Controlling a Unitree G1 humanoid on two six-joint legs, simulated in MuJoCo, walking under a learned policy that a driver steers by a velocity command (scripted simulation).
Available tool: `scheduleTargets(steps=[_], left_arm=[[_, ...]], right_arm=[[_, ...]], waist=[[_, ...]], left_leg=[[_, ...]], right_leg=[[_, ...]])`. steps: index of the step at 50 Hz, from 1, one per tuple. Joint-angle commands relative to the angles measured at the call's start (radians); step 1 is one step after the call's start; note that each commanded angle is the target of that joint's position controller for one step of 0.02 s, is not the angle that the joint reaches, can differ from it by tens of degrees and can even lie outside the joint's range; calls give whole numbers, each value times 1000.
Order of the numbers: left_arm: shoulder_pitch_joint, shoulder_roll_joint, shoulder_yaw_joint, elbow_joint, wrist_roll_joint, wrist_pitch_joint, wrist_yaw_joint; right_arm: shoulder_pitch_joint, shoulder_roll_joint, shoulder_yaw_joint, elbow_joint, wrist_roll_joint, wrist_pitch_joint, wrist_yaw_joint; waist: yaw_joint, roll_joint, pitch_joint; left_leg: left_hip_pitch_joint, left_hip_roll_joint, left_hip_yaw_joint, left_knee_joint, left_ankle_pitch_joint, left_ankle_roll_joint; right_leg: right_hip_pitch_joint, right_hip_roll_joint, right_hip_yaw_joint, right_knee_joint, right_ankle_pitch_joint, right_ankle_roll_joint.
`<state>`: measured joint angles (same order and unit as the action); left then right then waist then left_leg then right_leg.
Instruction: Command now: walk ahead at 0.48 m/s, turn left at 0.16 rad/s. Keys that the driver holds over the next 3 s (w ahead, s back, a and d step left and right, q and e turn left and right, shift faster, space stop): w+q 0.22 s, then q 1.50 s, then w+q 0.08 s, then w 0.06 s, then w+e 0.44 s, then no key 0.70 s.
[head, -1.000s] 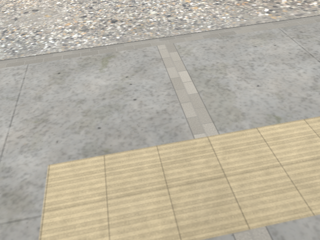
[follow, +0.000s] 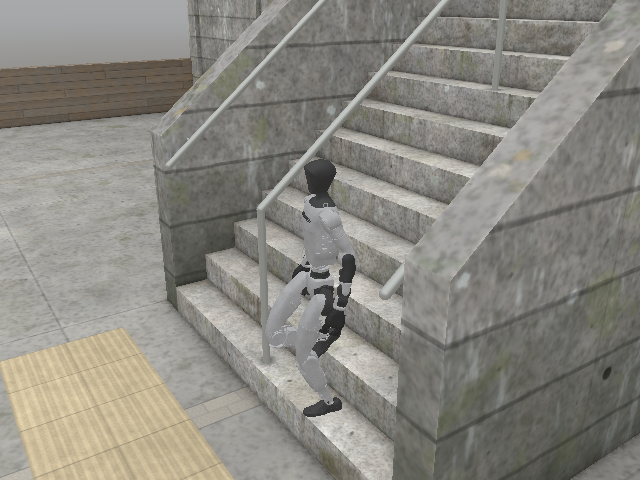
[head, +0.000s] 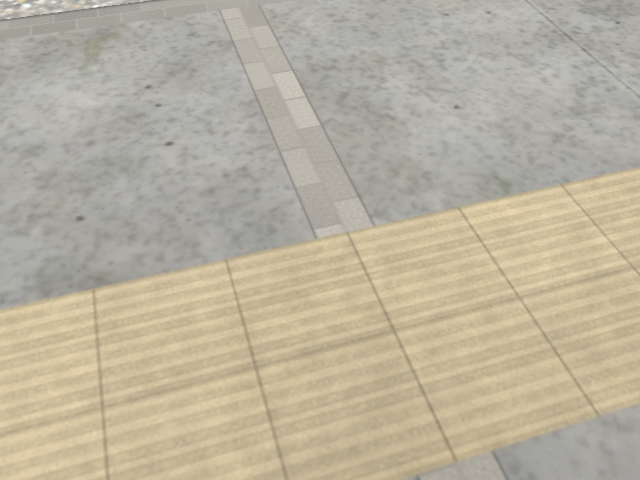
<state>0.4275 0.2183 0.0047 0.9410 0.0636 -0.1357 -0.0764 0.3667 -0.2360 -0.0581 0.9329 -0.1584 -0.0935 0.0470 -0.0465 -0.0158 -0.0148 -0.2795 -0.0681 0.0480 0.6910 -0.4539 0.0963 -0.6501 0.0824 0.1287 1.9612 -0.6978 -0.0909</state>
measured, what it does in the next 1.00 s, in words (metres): goes down, turning left: right foot 0.20 m lower, then left foot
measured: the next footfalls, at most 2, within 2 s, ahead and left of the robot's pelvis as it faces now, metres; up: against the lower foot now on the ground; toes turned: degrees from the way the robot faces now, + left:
right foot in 0.32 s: +0.37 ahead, -0.14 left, -0.20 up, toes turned +6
left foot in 0.78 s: +0.41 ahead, +0.12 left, -0.20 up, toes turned +25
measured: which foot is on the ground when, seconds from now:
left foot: down 0.00-0.32, up 0.34-0.76, down 0.78-1.00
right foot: up 0.00-0.30, down 0.32-0.80, up 0.82-1.00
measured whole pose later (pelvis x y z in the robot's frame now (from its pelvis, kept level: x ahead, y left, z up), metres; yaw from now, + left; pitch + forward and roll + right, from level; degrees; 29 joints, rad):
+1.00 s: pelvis +0.37 +0.00 -0.18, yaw +31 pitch +4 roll -2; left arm 0.08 0.27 0.08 0.67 0.01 0.03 0.03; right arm 0.12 -0.27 -0.08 0.59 0.02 0.06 0.00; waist 0.01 -0.01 0.02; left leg -0.45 -0.08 -0.09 0.57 -0.18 0.06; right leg -0.68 -0.03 0.06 1.18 -0.35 0.07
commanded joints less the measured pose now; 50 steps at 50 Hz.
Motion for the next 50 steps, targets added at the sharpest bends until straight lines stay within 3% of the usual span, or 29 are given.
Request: scheduleTargets(steps=[1, 2, 3, 5, 7, 9, 11, 13, 14, 15, 16, 17, 18, 19, 20, 21, 23, 25, 26, 30, 37, 39, 40, 41, 42, 44, 45, 47, 50], left_arm=[[-222, -2, -9, -205, 25, -1, -9], [-218, -15, -11, -168, 26, 25, 18], [-104, 6, -19, -117, 17, 42, 14], [-128, -20, -47, -94, 49, 76, -25], [-277, 91, -38, -143, 63, 72, -19], [-306, 108, -38, -161, 49, 85, -6], [-378, 129, -40, -167, 74, 105, -15], [-422, 109, -52, -171, 61, 92, -21], [-302, 141, 21, -165, -187, 59, 22], [-106, 160, 34, -67, -183, 52, 32], [170, 150, 41, 25, -135, 63, 36], [225, 152, 39, 38, -93, 66, 37], [195, 221, 75, 34, -100, 88, 42], [148, 217, 78, 1, -73, 100, 50], [69, 185, 68, -27, -52, 108, 72], [-30, 200, 64, -55, -38, 118, 101], [-94, 80, 23, -45, -32, 111, 117], [-335, 82, 9, -129, -20, 113, 135], [-340, 100, 8, -141, -2, 101, 144], [-194, 161, 37, -111, -79, 100, 169], [-119, 228, 117, -180, -84, 164, 152], [-63, 193, 117, -180, -80, 169, 136], [-72, 138, 96, -244, -41, 151, 131], [-222, 112, 71, -336, -47, 115, 108], [-307, 172, 92, -324, -71, 100, 93], [-313, 143, 87, -309, -61, 136, 114], [-307, 151, 94, -318, -56, 154, 128], [-274, 153, 103, -318, -51, 166, 115], [-331, 94, 83, -338, -51, 156, 107]], right_arm=[[228, 21, 19, 76, 34, -26, 13], [196, 69, 43, 130, 40, -28, 27], [67, 151, 79, 67, 68, -29, 21], [12, 24, 82, 57, 58, -45, 25], [-35, -43, 74, -3, 72, -98, -28], [46, -148, 70, 29, 74, -102, -27], [142, -136, 69, 39, 101, -83, -10], [192, -104, 69, 56, 127, -50, -20], [170, -19, 34, 83, 191, 23, -74], [222, 1, 40, 130, 166, 47, -83], [229, 40, 38, 133, 168, 49, -64], [332, 105, 48, 109, 216, 51, -66], [268, 60, 55, 6, 234, 39, -74], [85, 28, 56, -93, 235, 49, -85], [-44, 22, 51, -152, 231, 60, -107], [-150, 7, 44, -240, 231, 86, -131], [-235, 24, 38, -287, 230, 137, -138], [-123, 1, 13, -278, 192, 135, -121], [-166, -11, 1, -285, 174, 116, -115], [-349, 55, 25, -371, 182, 92, -61], [-492, -45, -18, -483, 203, 114, -10], [-379, -122, -57, -455, 202, 103, -20], [-250, -259, -98, -452, 178, 97, -30], [-152, -306, -104, -450, 142, 104, -29], [-105, -251, -89, -438, 113, 106, -21], [-270, -164, -60, -440, 180, 116, -29], [-334, -145, -56, -449, 198, 128, -35], [-396, -171, -61, -458, 181, 135, -35], [-353, -179, -64, -435, 173, 132, -66]], waist=[[-72, -103, 103], [10, -147, 161], [61, -36, 178], [118, 82, 117], [42, -85, 84], [42, -19, 65], [-11, 10, 137], [-68, 45, 176], [-18, -6, 82], [47, -17, -2], [131, -84, -114], [133, -181, -200], [143, -270, -321], [177, -198, -340], [168, -76, -304], [111, -57, -201], [60, -84, 25], [-68, -88, 93], [-51, -114, 55], [29, -104, -62], [112, -109, 13], [70, 28, -72], [42, 260, -219], [-14, 375, -357], [-72, 154, -355], [23, 55, -210], [63, 85, -161], [114, 88, -140], [94, 78, -154]], left_leg=[[721, 404, -666, -43, 456, 253], [380, 293, -557, -73, 262, 226], [-117, 298, -537, -129, 367, 290], [-683, 130, -393, -121, 32, 268], [-601, 43, -320, 45, -4, 176], [-625, 48, -313, 104, -150, 152], [-253, 125, -457, 194, -58, 173], [34, 134, -536, 315, 68, 136], [106, 61, -476, 514, 219, 79], [-46, -5, -351, 778, 29, 26], [-345, -83, -221, 1091, -325, -25], [-747, -110, -215, 1368, -527, -87], [-903, -29, -184, 1490, -469, -129], [-980, 26, -140, 1545, -388, -139], [-977, 55, -112, 1569, -267, -149], [-963, 69, -103, 1464, -92, -145], [-951, 109, -207, 1388, 0, -111], [-522, 81, -134, 811, 355, -140], [-419, 60, -70, 653, 520, -162], [-364, 98, -106, 199, 698, -175], [-358, 80, -8, -6, 143, -56], [-41, 51, -29, -166, 411, 6], [332, 275, -360, -98, 910, 134], [502, 452, -723, -232, 946, 349], [486, 446, -664, -258, 897, 331], [277, 339, -452, -228, 815, 204], [152, 289, -403, -247, 739, 170], [-34, 215, -363, -278, 639, 149], [-82, 189, -371, -264, 518, 145]], right_leg=[[-1194, -159, 145, -210, 408, 67], [-1014, -207, 61, -343, 525, 48], [-629, -284, 81, -714, 865, 62], [-39, -237, -88, -525, 1046, 81], [27, -236, -34, -973, 1414, 94], [300, -186, -132, -1129, 1225, 116], [108, -221, -62, -1375, 1049, 86], [79, -237, -22, -1732, 1053, 60], [224, -256, 23, -1919, 1247, 57], [483, -252, -67, -1811, 1436, 68], [876, -322, -64, -1564, 1736, 30], [1255, -438, -11, -1241, 1885, -66], [1315, -521, 134, -1243, 1648, -163], [1229, -558, 200, -1338, 1251, -207], [1054, -573, 235, -1451, 1056, -205], [840, -617, 309, -1576, 795, -211], [466, -624, 247, -1622, 743, -130], [35, -345, -154, -1682, 675, -41], [23, -308, -228, -1687, 765, -39], [375, -373, -198, -1644, 926, -65], [571, -443, -158, -1512, 705, -67], [457, -353, -276, -1239, 781, 15], [115, -252, -354, -825, 502, 117], [-189, -73, -171, -544, 3, 155], [-259, -90, -26, -462, 61, 149], [-244, -137, -15, -540, 203, 150], [-180, -148, -28, -614, 264, 156], [-28, -120, -71, -694, 349, 161], [50, -100, -63, -893, 410, 166]])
